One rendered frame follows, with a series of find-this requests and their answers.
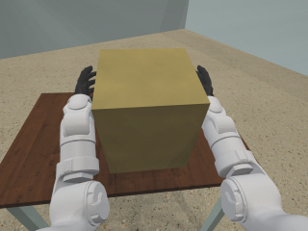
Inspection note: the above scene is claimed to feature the table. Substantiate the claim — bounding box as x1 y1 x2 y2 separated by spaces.
0 92 260 231

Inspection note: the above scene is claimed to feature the carton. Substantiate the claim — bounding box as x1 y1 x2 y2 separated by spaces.
91 48 211 174

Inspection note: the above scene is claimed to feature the right robot upper arm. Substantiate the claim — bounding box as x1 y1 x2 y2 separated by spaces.
220 173 308 231

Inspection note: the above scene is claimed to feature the robot left hand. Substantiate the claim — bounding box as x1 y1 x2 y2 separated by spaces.
74 65 97 101

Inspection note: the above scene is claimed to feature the robot right hand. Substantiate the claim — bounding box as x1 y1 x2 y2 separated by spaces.
196 65 214 96

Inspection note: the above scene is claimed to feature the right robot forearm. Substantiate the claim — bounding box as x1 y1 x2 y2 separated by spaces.
201 95 283 208

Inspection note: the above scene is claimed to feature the left robot forearm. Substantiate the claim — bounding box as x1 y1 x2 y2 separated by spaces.
49 93 100 224

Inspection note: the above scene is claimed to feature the left robot upper arm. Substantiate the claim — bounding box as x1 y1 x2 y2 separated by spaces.
36 180 110 231

